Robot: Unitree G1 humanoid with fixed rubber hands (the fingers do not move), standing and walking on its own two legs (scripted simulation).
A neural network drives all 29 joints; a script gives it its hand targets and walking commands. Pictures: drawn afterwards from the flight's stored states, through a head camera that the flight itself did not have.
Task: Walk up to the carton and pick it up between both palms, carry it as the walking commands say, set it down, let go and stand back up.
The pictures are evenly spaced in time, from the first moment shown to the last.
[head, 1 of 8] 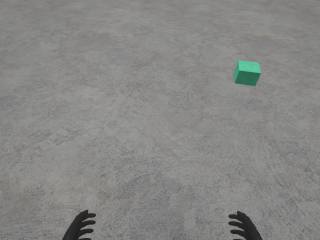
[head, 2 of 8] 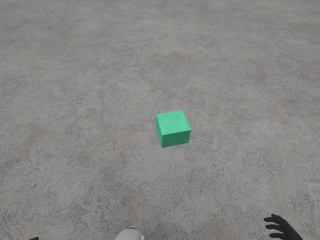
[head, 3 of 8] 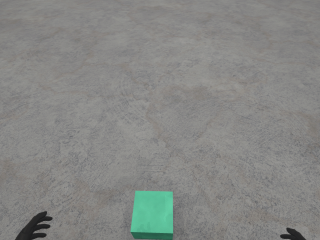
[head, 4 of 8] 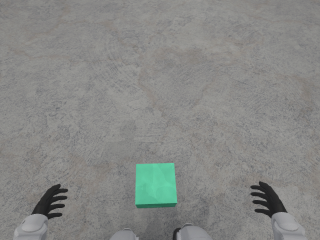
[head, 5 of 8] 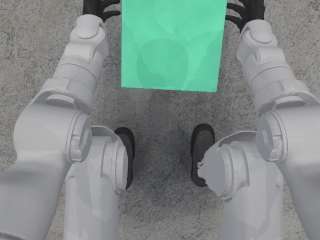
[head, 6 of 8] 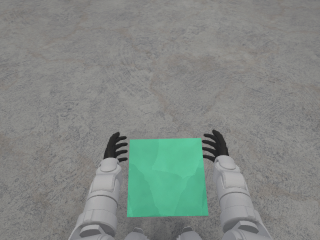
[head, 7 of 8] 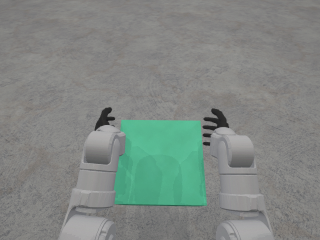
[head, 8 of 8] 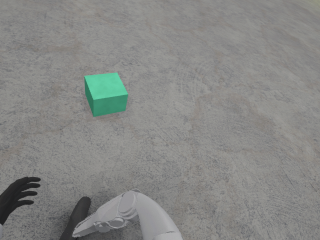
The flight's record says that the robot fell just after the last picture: yes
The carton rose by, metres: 0.71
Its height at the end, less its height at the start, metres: +0.00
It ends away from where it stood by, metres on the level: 0.48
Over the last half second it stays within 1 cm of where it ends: yes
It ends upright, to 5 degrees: yes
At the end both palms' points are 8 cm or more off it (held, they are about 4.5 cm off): yes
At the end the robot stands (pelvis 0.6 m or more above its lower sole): no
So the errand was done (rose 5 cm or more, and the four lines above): no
